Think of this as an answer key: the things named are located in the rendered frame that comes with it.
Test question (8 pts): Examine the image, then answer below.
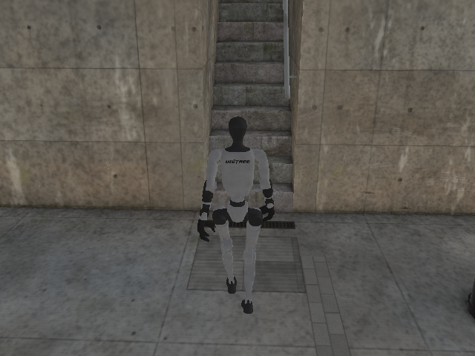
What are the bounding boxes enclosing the stairs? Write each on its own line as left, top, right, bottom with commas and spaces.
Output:
209, 0, 294, 212

